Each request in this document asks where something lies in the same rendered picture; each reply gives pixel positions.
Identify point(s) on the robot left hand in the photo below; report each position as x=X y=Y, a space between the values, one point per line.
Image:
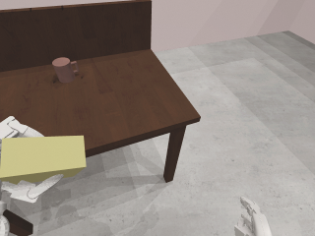
x=25 y=191

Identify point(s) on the sponge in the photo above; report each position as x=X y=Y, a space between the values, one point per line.
x=35 y=159

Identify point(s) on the table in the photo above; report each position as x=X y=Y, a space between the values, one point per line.
x=121 y=95

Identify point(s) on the robot right hand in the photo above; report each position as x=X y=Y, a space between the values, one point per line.
x=256 y=225

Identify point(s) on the left robot forearm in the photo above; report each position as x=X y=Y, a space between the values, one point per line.
x=4 y=222

